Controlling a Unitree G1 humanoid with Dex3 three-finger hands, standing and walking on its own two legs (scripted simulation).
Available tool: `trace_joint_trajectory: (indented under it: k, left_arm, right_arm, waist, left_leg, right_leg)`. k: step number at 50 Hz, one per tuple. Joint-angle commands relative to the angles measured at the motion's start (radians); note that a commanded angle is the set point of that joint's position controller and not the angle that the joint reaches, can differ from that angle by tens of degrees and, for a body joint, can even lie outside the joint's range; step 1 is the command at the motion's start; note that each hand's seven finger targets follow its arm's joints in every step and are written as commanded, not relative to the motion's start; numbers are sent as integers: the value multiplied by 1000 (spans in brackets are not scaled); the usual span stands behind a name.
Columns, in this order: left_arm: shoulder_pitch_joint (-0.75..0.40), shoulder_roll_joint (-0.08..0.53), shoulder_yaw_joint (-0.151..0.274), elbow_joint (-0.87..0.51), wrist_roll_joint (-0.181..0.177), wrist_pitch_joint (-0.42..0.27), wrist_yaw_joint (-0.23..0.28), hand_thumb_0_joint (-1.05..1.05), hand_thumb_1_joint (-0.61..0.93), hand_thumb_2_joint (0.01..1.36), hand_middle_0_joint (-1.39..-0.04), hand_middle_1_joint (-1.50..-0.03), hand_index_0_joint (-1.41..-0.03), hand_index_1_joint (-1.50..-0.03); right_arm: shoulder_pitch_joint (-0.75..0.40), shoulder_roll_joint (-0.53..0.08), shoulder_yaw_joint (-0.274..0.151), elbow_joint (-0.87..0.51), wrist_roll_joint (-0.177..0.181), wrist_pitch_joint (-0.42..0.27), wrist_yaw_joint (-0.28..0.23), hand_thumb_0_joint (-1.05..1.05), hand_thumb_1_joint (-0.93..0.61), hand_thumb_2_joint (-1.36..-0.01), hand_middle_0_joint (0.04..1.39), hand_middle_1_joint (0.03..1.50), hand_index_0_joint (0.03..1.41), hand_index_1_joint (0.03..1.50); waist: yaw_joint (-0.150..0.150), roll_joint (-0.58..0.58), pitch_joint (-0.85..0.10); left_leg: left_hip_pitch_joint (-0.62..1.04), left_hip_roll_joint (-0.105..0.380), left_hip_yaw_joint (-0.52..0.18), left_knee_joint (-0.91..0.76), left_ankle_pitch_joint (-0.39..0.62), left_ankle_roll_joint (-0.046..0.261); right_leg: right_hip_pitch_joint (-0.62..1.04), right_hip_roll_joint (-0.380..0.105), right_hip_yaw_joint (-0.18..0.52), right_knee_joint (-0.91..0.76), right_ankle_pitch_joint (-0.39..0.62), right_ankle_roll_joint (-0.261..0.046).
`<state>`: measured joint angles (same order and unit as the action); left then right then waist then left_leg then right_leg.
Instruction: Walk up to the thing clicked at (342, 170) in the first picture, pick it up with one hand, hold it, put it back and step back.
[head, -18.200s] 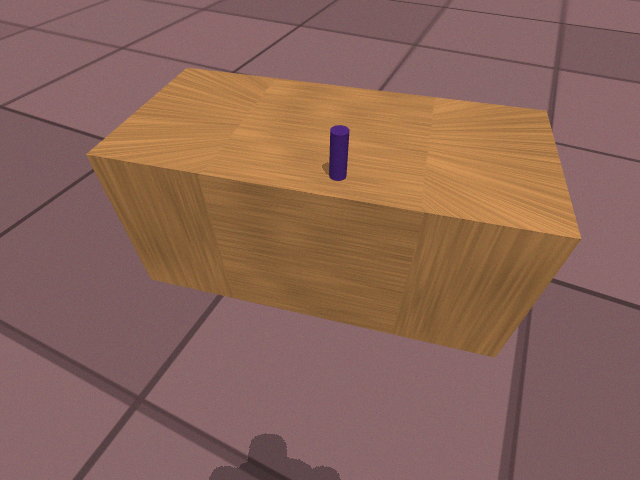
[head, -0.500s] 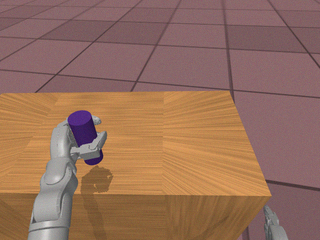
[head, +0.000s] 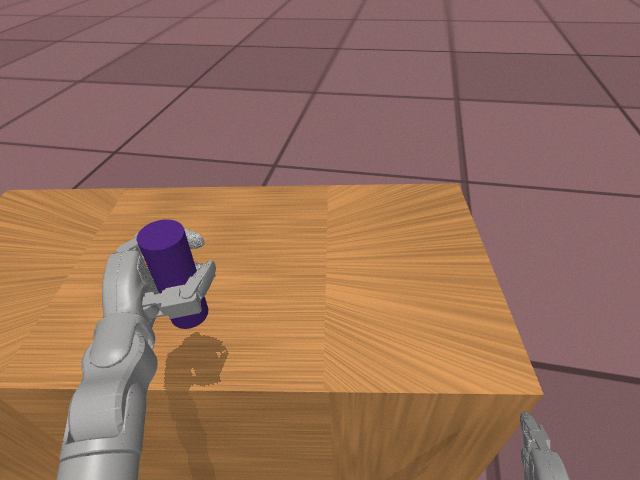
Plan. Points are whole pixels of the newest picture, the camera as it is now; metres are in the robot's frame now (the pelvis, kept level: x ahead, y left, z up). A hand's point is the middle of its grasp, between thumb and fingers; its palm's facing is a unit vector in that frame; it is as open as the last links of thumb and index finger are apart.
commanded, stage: hold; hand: left
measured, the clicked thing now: (176, 278) +0.33 +0.18 +0.14
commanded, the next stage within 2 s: crouch in 1.12 s
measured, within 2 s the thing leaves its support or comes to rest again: neither
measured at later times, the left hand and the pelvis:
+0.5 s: hand (184, 278) +0.33 +0.17 +0.14, palm faces +0.17 -0.98 +0.01, open 6.4 cm; pelvis +0.00 +0.00 +0.00, yaw +0 degrees
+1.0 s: hand (187, 271) +0.34 +0.17 +0.15, palm faces +0.17 -0.99 +0.01, open 6.4 cm; pelvis +0.01 +0.00 +0.00, yaw +0 degrees
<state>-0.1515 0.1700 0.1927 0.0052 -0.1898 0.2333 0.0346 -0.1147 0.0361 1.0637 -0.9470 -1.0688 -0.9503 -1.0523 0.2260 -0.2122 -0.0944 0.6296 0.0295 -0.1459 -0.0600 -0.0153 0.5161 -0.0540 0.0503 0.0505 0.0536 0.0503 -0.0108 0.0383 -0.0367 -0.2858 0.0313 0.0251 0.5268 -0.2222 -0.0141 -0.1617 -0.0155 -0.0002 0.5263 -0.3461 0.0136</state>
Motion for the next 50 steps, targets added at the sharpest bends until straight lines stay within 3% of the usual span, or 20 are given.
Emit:
trace_joint_trajectory:
  k: [1,5,7,9,10,11,14,15,17,18,19,20,22,30,31,33,37,46,49,50]
  left_arm:
    - [-352,147,68,-263,-9,-83,0,0,531,1310,-1352,-1442,-1373,-1438]
    - [-359,164,83,-262,-4,-90,5,0,525,1327,-1372,-1465,-1392,-1462]
    - [-367,162,79,-287,-5,-101,4,0,525,1328,-1368,-1459,-1387,-1457]
    - [-353,146,65,-291,-6,-110,4,0,518,1333,-1371,-1463,-1388,-1463]
    - [-345,100,18,-257,-2,-103,-1,0,535,1331,-1362,-1454,-1379,-1453]
    - [-374,162,74,-322,-7,-114,4,0,507,1325,-1362,-1454,-1380,-1454]
    - [-366,119,27,-281,3,-115,2,0,519,1307,-1344,-1436,-1364,-1434]
    - [-363,177,86,-302,0,-116,7,0,532,1315,-1349,-1443,-1368,-1442]
    - [-356,130,40,-266,0,-114,0,0,560,1331,-1346,-1447,-1365,-1445]
    - [-365,164,75,-307,-5,-118,1,0,559,1330,-1347,-1447,-1366,-1445]
    - [-336,110,30,-242,-8,-108,-2,0,577,1341,-1349,-1453,-1368,-1450]
    - [-367,183,98,-302,-15,-114,3,0,554,1346,-1367,-1469,-1387,-1467]
    - [-329,133,50,-243,-7,-103,0,0,554,1343,-1354,-1462,-1377,-1458]
    - [-314,147,67,-276,-9,-117,-4,0,557,1337,-1344,-1451,-1365,-1448]
    - [-324,123,35,-277,-2,-118,-6,0,571,1335,-1334,-1442,-1354,-1439]
    - [-373,191,95,-350,-1,-132,9,0,536,1333,-1346,-1458,-1368,-1454]
    - [-348,121,37,-319,-4,-133,9,0,549,1339,-1353,-1462,-1374,-1459]
    - [-333,125,40,-235,-4,-85,1,0,551,1341,-1353,-1460,-1374,-1457]
    - [-349,163,80,-267,-6,-86,3,0,525,1326,-1350,-1460,-1372,-1455]
    - [-327,100,16,-249,0,-85,-3,0,515,1325,-1347,-1459,-1370,-1453]
  right_arm:
    - [-101,-118,-42,-156,6,-51,-9,0,535,-54,49,50,50,50]
    - [-135,-150,-61,-187,4,-57,-10,0,532,-55,49,50,49,50]
    - [-102,-105,-34,-148,6,-52,-7,0,532,-56,49,50,50,50]
    - [-130,-135,-57,-180,5,-58,-10,0,529,-57,49,50,49,50]
    - [-102,-123,-50,-129,3,-54,-10,0,530,-57,49,50,49,50]
    - [-132,-131,-44,-173,4,-61,-8,0,531,-57,49,50,49,50]
    - [-120,-113,-43,-113,2,-55,-12,0,531,-56,49,50,50,50]
    - [-143,-153,-63,-171,1,-62,-16,0,529,-57,49,50,49,50]
    - [-115,-112,-43,-106,3,-55,-16,0,533,-56,49,50,50,50]
    - [-142,-135,-49,-157,1,-60,-19,0,534,-56,49,50,50,50]
    - [-123,-120,-46,-110,2,-57,-19,0,537,-55,49,50,50,50]
    - [-139,-155,-63,-176,3,-62,-22,0,535,-56,49,50,50,50]
    - [-122,-118,-43,-120,4,-54,-19,0,538,-55,49,50,50,50]
    - [-103,-130,-51,-154,3,-53,-15,0,537,-55,49,50,50,50]
    - [-95,-114,-40,-128,3,-51,-14,0,538,-55,49,50,50,50]
    - [-139,-145,-57,-181,2,-55,-17,0,533,-56,49,50,50,50]
    - [-126,-99,-37,-133,3,-50,-17,0,531,-57,49,50,50,50]
    - [-119,-129,-52,-126,6,-42,-14,0,537,-55,49,50,50,50]
    - [-125,-152,-67,-164,6,-46,-10,0,532,-55,49,50,50,50]
    - [-110,-107,-41,-134,6,-41,-4,0,534,-55,49,50,50,50]
  waist:
    - [7,-37,-165]
    - [3,-60,-187]
    - [14,-14,-197]
    - [4,-30,-224]
    - [-5,-12,-198]
    - [11,0,-212]
    - [1,7,-181]
    - [2,-20,-193]
    - [-3,-22,-169]
    - [2,-41,-225]
    - [-7,-48,-166]
    - [-1,-68,-223]
    - [-2,-43,-155]
    - [1,-44,-211]
    - [1,-23,-218]
    - [12,-3,-240]
    - [4,-13,-218]
    - [3,-63,-190]
    - [3,-48,-200]
    - [8,-47,-192]
  left_leg:
    - [189,-25,10,-36,184,32]
    - [197,-19,4,-44,171,32]
    - [200,-20,5,-42,184,29]
    - [216,-17,2,-38,208,29]
    - [219,-16,1,-40,198,27]
    - [215,-14,1,-42,188,23]
    - [209,-14,-1,-49,167,22]
    - [208,-15,1,-51,152,25]
    - [200,-17,2,-52,146,26]
    - [225,-18,2,-48,165,31]
    - [201,-19,2,-49,158,31]
    - [217,-20,5,-41,191,35]
    - [195,-23,9,-47,178,33]
    - [221,-22,9,-41,214,34]
    - [230,-21,8,-40,226,33]
    - [233,-20,6,-39,236,28]
    - [230,-19,4,-38,244,31]
    - [226,-19,3,-49,252,33]
    - [236,-17,3,-49,257,29]
    - [233,-16,0,-50,257,30]
  right_leg:
    - [-97,13,-27,-104,281,3]
    - [-88,17,-28,-103,263,1]
    - [-85,15,-27,-99,271,-2]
    - [-82,18,-30,-94,291,-1]
    - [-104,21,-31,-95,282,-3]
    - [-86,21,-32,-95,267,-6]
    - [-105,24,-33,-104,247,-8]
    - [-93,24,-30,-109,236,-4]
    - [-110,23,-30,-109,235,-4]
    - [-82,20,-27,-112,255,1]
    - [-106,20,-30,-113,251,1]
    - [-71,17,-26,-111,289,6]
    - [-102,15,-25,-114,275,4]
    - [-79,14,-25,-108,308,5]
    - [-85,16,-26,-103,317,4]
    - [-60,16,-27,-104,320,0]
    - [-61,17,-28,-99,333,4]
    - [-68,20,-37,-113,341,4]
    - [-61,22,-37,-109,338,1]
    - [-63,23,-40,-108,335,0]
